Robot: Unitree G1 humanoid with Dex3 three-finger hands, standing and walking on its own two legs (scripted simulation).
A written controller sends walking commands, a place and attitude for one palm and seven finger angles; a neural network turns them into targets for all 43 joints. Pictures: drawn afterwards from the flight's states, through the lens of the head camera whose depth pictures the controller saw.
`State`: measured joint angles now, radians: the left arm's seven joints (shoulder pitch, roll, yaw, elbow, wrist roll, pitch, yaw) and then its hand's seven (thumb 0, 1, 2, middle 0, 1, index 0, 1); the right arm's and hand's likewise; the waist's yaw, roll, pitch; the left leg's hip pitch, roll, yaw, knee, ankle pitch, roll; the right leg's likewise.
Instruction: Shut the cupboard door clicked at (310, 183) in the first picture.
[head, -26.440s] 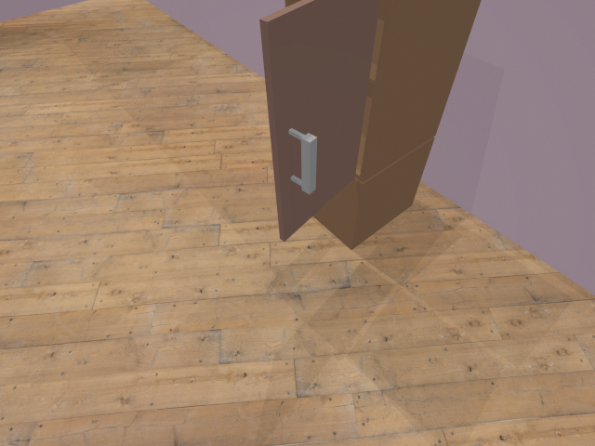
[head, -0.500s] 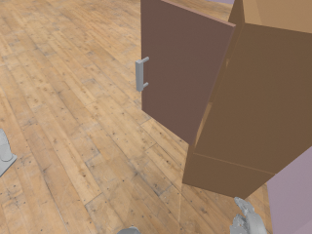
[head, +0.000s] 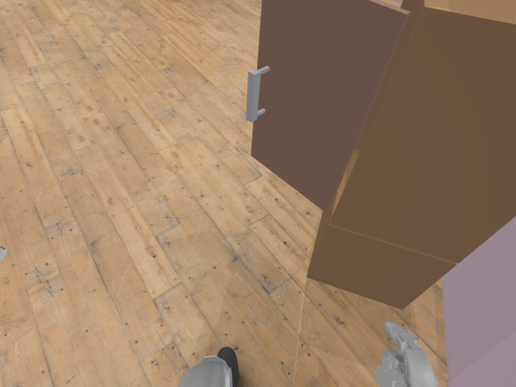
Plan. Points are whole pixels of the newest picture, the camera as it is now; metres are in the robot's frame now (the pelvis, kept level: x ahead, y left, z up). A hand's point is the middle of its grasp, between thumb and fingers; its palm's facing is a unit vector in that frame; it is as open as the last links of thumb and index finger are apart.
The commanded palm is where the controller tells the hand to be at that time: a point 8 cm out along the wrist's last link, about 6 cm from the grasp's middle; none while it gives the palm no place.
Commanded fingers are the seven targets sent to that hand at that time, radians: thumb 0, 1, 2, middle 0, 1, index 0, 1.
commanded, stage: step back with the hand held close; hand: left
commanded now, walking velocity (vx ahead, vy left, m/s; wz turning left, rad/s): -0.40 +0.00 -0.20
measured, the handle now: (258, 94) +0.86 +0.05 -0.03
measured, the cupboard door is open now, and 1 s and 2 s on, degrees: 63 63 63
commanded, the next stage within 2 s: stop stepping back and stand still in 0.16 s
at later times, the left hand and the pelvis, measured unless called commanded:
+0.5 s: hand out of the picture +0.01 +0.31 +0.21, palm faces +0.34 -0.84 -0.42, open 7.4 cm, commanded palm +0.00 +0.34 +0.21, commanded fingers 0.00 0.90 0.90 -0.20 -0.30 -0.20 -0.30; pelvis -0.17 +0.06 +0.01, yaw -7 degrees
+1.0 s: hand out of the picture -0.03 +0.35 +0.23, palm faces +0.29 -0.75 -0.60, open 7.4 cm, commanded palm -0.08 +0.38 +0.21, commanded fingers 0.00 0.90 0.90 -0.20 -0.30 -0.20 -0.30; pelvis -0.27 +0.11 +0.03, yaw -11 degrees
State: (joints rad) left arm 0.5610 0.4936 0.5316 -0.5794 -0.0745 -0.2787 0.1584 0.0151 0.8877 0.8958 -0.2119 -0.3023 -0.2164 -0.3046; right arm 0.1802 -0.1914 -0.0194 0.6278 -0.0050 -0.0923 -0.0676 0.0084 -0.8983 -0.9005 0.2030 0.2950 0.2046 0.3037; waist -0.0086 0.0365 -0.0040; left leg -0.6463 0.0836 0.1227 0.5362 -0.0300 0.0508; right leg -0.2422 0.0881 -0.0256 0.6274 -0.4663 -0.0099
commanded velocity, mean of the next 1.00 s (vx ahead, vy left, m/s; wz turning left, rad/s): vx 0.13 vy -0.07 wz -0.03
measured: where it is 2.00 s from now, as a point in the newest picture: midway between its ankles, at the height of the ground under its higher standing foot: outside the picture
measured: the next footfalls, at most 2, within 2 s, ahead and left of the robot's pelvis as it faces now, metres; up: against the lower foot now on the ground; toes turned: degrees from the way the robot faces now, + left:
left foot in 0.12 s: +0.16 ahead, +0.08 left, +0.00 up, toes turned +3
right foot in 0.40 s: -0.18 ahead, -0.05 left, +0.00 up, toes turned -9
